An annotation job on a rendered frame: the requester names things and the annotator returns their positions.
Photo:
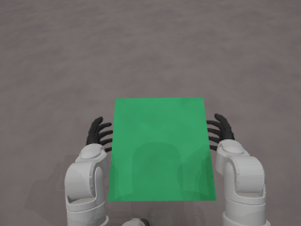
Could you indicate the left robot hand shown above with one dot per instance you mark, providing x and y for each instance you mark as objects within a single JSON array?
[{"x": 95, "y": 138}]

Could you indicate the right robot forearm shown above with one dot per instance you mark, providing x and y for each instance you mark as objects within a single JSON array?
[{"x": 244, "y": 185}]

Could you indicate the right robot hand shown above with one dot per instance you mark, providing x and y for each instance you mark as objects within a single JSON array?
[{"x": 224, "y": 131}]

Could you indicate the carton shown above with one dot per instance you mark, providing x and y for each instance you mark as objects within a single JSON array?
[{"x": 160, "y": 151}]

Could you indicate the left robot forearm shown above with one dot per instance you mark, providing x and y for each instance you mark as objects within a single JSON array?
[{"x": 84, "y": 188}]

